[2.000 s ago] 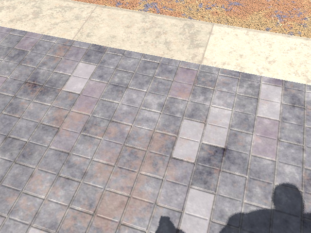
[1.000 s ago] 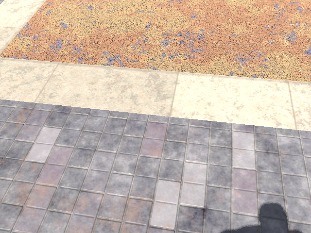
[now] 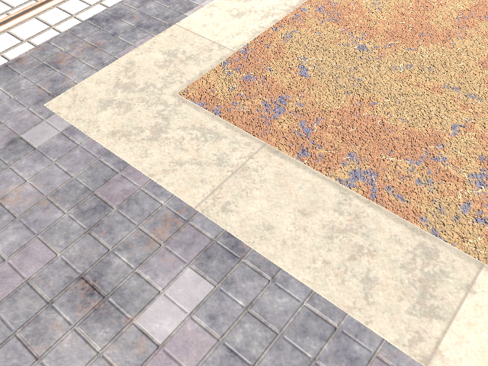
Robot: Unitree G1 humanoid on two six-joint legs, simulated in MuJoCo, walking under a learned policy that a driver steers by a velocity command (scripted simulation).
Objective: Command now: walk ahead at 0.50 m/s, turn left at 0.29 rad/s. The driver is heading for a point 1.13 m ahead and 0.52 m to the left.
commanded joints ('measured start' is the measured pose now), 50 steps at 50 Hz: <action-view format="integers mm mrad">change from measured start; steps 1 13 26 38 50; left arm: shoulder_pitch -47 9 -157 -198 -93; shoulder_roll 167 248 129 190 151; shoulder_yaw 40 61 9 46 46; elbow -54 14 -130 -155 -70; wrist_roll -3 -26 19 -1 1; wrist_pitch -19 36 -3 -39 -19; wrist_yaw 7 30 21 4 14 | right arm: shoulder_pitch -45 -135 28 120 -1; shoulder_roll -34 -92 -154 -119 -53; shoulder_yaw -2 -34 -54 -48 -28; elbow -76 -151 -84 -16 -103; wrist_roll -2 1 -4 9 8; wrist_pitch -13 -8 -19 16 34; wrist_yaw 5 51 -5 -22 -5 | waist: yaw -6 -41 -29 -4 -17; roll -122 -134 -5 66 -135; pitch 1 -35 -30 -91 15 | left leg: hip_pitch -104 138 344 422 -137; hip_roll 51 -83 77 19 61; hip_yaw -18 131 -250 -349 -49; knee -138 -469 -820 -503 25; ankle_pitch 130 141 400 304 41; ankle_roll -13 100 286 139 -22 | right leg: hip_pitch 71 265 -447 -20 87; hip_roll -272 -299 -144 -70 -320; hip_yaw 188 -80 75 96 155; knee -206 76 578 83 -192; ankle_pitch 175 772 20 135 159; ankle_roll -179 -62 118 8 -155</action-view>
